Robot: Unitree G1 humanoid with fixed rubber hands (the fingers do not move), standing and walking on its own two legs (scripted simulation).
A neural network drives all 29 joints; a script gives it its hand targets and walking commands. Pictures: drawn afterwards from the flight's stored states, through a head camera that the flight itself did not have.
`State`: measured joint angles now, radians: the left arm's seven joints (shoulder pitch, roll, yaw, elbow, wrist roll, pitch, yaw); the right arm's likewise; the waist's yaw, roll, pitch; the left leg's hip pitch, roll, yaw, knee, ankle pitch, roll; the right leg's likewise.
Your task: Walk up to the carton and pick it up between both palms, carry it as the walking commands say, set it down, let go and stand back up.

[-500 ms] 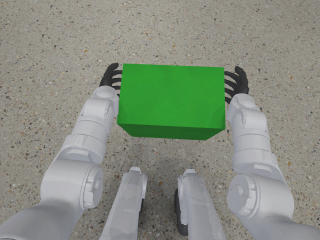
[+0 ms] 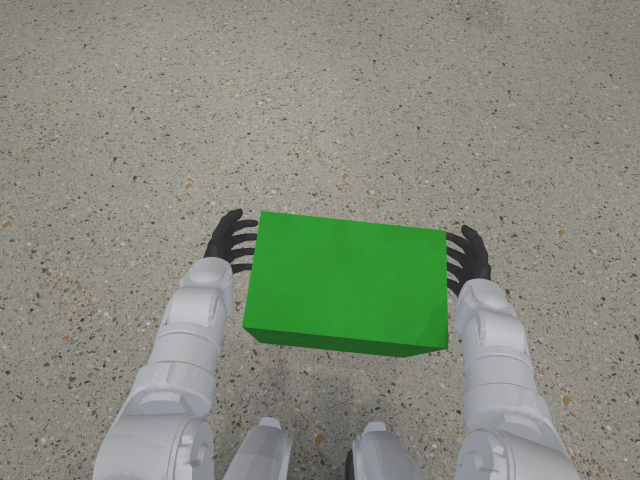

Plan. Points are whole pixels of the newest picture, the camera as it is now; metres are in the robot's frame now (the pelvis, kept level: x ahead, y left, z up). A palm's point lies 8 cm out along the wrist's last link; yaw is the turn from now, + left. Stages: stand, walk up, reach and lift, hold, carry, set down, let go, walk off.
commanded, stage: reach and lift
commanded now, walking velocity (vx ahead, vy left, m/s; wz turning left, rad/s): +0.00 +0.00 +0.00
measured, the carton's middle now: (341, 293) +0.38 -0.02 -0.11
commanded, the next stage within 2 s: none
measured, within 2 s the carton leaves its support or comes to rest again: neither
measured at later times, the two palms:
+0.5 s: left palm (200, 253) +0.36 +0.15 +0.06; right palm (501, 276) +0.35 -0.18 +0.06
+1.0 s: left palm (177, 233) +0.34 +0.16 +0.13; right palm (540, 261) +0.33 -0.18 +0.13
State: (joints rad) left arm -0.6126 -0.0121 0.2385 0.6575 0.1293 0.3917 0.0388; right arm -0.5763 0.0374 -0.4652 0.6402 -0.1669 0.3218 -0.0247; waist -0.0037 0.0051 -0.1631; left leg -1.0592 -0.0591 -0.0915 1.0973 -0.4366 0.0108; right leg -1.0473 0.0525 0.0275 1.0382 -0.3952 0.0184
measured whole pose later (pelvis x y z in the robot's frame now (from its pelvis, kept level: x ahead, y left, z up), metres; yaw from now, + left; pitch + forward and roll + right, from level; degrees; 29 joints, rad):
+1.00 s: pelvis +0.03 +0.00 +0.08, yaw +2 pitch +2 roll -1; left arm -0.41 -0.06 0.24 0.54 0.19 0.61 -0.03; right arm -0.37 0.07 -0.38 0.48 -0.22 0.62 -0.01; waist -0.02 0.00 -0.17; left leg -0.33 -0.05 -0.11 0.58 -0.28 0.01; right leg -0.30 0.03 0.03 0.51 -0.24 0.01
